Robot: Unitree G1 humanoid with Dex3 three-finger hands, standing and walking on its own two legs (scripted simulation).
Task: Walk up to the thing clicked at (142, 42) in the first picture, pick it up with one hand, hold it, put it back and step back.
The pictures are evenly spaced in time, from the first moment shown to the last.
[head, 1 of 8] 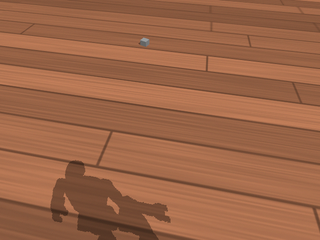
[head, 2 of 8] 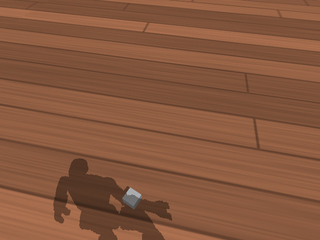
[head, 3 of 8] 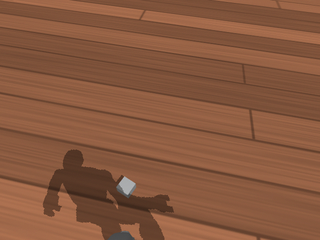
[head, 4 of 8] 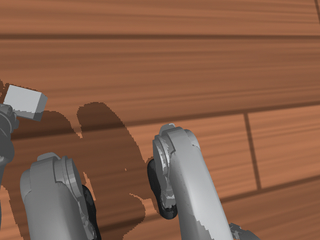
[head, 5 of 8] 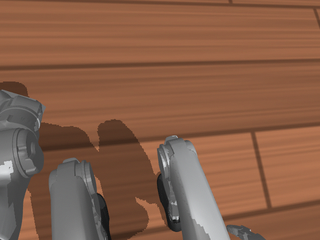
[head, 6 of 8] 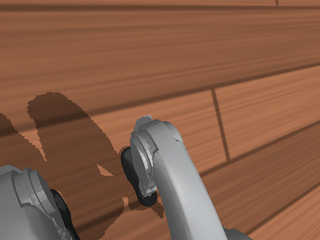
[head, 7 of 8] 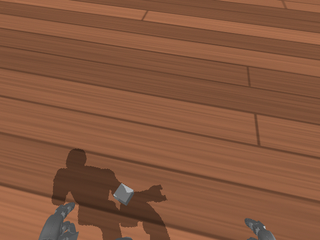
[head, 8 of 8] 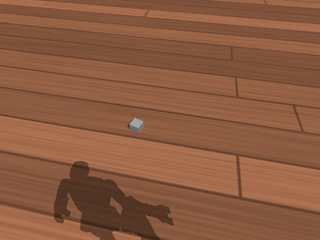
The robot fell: no
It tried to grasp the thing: yes
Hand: left
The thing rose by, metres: 0.67
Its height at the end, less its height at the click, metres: +0.00
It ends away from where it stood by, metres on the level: 0.01
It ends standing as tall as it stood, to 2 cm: yes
